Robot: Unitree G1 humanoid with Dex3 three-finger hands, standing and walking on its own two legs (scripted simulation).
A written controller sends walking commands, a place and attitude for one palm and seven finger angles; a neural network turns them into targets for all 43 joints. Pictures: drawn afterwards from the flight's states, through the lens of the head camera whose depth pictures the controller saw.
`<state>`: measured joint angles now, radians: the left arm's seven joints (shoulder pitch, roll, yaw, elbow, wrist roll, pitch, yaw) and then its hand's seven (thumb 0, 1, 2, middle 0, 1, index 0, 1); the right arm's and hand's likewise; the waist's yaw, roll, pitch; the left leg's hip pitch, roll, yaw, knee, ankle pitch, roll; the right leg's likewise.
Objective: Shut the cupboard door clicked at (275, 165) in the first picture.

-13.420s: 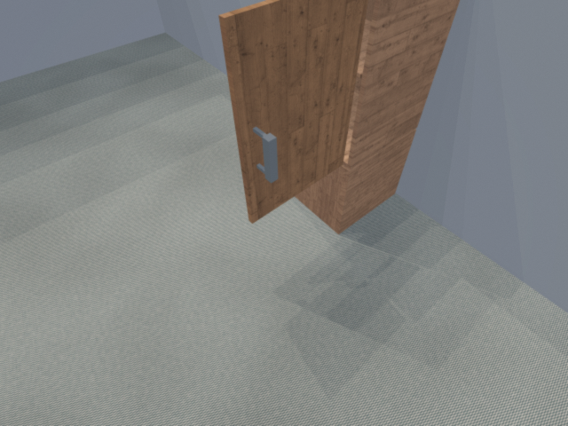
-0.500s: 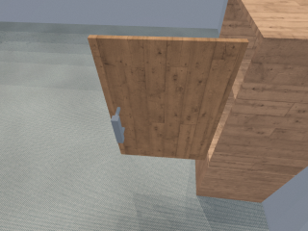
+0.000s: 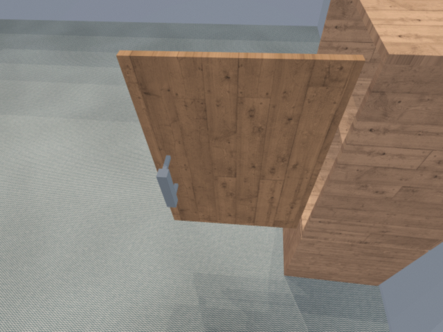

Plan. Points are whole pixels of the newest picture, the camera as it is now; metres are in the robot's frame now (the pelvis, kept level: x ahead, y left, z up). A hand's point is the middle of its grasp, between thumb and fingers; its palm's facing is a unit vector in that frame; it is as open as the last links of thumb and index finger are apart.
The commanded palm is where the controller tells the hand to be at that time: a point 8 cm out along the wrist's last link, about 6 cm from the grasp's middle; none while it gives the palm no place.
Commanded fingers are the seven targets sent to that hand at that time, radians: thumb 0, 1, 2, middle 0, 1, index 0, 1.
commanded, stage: look again from close up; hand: left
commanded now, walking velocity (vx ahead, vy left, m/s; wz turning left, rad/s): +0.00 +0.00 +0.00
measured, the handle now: (170, 181) +0.47 +0.17 -0.08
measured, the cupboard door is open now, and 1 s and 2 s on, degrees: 92 92 92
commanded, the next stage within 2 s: raise the hand and make a fist in 0.32 s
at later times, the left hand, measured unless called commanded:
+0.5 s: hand out of the picture +0.12 +0.17 -0.14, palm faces +0.16 -0.96 -0.23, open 7.3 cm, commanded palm +0.12 +0.21 -0.07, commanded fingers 0.00 0.90 0.90 -0.27 -0.38 -0.27 -0.38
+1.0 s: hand out of the picture +0.13 +0.16 -0.07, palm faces +0.01 -1.00 -0.03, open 5.4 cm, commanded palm +0.12 +0.21 -0.07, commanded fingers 0.00 0.90 0.90 -0.73 -0.88 -0.73 -0.88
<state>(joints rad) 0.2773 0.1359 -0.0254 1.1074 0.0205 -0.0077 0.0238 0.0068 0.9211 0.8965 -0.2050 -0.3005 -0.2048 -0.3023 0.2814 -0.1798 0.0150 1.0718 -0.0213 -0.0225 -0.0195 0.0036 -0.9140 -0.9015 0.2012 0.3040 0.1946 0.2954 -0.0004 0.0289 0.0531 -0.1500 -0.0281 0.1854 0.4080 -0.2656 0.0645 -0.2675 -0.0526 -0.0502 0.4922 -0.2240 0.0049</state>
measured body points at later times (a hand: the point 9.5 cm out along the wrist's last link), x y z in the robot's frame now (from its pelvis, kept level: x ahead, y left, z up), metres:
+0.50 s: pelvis +0.03 -0.03 -0.01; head +0.06 -0.03 +0.44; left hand +0.11 +0.22 -0.12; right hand +0.06 -0.25 -0.16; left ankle -0.02 +0.07 -0.74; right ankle +0.02 -0.12 -0.74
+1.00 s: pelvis -0.06 -0.04 -0.13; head +0.02 -0.02 +0.32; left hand +0.13 +0.21 -0.07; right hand +0.20 -0.26 -0.17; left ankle -0.02 +0.10 -0.74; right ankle +0.02 -0.13 -0.74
